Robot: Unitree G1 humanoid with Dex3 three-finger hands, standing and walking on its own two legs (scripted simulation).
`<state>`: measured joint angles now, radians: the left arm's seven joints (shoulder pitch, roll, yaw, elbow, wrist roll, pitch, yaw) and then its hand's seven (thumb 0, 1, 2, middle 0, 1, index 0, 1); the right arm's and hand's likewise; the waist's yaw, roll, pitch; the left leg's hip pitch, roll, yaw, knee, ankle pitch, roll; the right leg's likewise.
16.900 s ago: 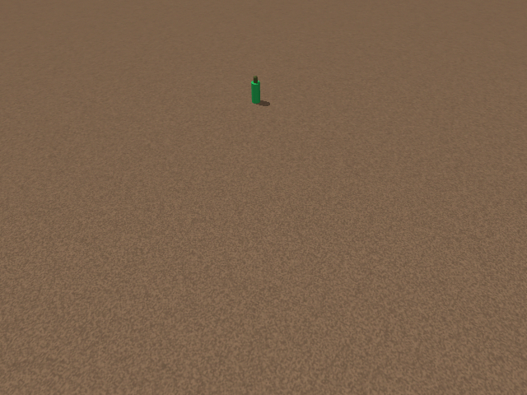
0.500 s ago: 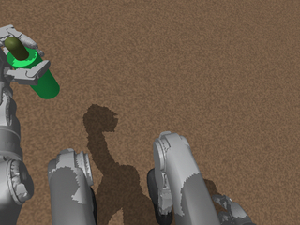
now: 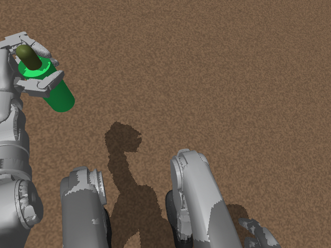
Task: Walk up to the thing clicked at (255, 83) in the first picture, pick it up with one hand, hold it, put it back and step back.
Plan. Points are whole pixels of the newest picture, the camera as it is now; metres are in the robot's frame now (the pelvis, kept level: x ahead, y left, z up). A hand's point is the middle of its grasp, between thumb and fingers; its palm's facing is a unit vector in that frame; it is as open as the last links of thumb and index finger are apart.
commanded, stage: lift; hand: left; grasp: from the side
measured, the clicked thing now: (46, 80) +0.51 +0.20 -0.05
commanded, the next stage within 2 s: hold in 1.88 s
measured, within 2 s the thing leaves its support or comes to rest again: neither
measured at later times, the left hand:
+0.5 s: hand out of the picture +0.46 +0.21 +0.13, palm faces +0.02 -1.00 -0.07, open 6.8 cm
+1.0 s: hand out of the picture +0.42 +0.21 +0.29, palm faces +0.03 -1.00 -0.04, open 6.8 cm
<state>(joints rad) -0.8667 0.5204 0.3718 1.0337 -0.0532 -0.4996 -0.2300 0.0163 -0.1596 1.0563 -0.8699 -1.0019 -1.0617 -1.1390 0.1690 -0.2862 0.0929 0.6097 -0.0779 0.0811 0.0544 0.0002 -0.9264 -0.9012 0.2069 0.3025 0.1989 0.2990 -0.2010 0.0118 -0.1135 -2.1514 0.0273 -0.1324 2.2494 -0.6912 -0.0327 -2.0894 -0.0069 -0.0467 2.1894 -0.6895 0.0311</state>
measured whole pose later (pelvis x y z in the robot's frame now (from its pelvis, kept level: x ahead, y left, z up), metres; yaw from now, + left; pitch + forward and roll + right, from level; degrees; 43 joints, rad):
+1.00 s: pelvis +0.05 +0.00 +0.25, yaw +4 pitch +21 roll -3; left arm -0.33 0.30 0.19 0.46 -0.18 -0.25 -0.19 0.02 -0.15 1.04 -0.86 -1.01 -1.06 -1.14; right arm 0.20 -0.25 -0.01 0.61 0.04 -0.03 -0.04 0.00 -0.90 -0.89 0.21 0.30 0.20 0.30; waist -0.05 0.03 -0.15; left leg -1.19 0.05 -0.06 1.39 -0.58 -0.02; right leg -1.15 -0.02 -0.04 1.34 -0.57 0.02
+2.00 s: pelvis +0.08 +0.00 +0.34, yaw +5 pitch +10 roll -1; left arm -0.20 0.24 0.17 0.50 -0.21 -0.33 -0.26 0.02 -0.14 1.03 -0.85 -1.03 -1.05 -1.15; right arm 0.24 -0.24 -0.01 0.64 0.02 -0.02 -0.05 0.01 -0.89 -0.89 0.21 0.30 0.20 0.30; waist -0.03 0.02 -0.08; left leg -0.65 0.06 -0.02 0.94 -0.46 -0.03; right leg -0.62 -0.01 -0.02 0.90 -0.45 0.02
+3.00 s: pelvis +0.08 +0.00 +0.36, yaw +5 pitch +6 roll -1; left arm -0.16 0.22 0.16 0.45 -0.21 -0.31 -0.25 0.01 -0.13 1.01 -0.83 -1.05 -1.03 -1.17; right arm 0.24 -0.24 -0.01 0.65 0.02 -0.03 -0.06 0.01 -0.90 -0.89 0.21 0.30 0.20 0.30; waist -0.02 0.02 -0.04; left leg -0.53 0.05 -0.01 0.83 -0.40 -0.03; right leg -0.51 -0.02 -0.02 0.81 -0.40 0.01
